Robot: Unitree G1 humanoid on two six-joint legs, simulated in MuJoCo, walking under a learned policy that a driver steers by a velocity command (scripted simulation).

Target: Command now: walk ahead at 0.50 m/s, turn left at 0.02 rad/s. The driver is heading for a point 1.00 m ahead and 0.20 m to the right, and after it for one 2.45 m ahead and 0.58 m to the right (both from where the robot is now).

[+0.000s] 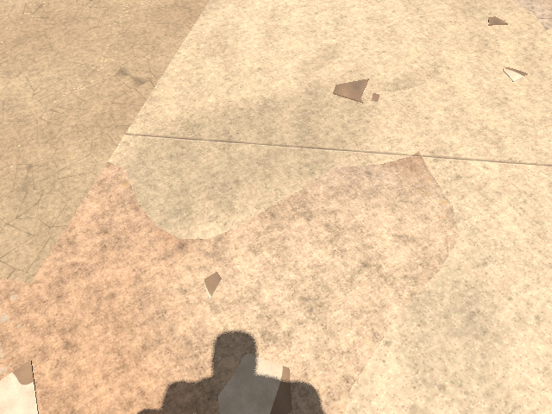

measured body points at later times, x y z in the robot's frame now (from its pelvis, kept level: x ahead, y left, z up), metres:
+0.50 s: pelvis +0.29 +0.05 +0.00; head +0.33 +0.07 +0.45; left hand +0.31 +0.33 -0.15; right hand +0.46 -0.21 -0.10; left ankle +0.38 +0.15 -0.73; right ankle +0.13 -0.08 -0.65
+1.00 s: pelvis +0.50 +0.03 +0.00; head +0.54 +0.00 +0.44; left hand +0.68 +0.28 -0.10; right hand +0.58 -0.27 -0.14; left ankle +0.43 +0.16 -0.65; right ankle +0.59 -0.07 -0.73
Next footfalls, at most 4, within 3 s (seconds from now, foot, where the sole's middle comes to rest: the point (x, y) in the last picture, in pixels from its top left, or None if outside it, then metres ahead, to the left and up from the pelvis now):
0.42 left None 0.42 0.15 -0.77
0.88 right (324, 348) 0.63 -0.07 -0.77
1.34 left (237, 337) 0.66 0.15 -0.77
1.76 right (332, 389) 0.52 -0.08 -0.77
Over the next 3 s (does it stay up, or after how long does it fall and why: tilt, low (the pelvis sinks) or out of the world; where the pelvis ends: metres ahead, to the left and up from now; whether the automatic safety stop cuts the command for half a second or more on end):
stays up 0.81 -0.27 0.01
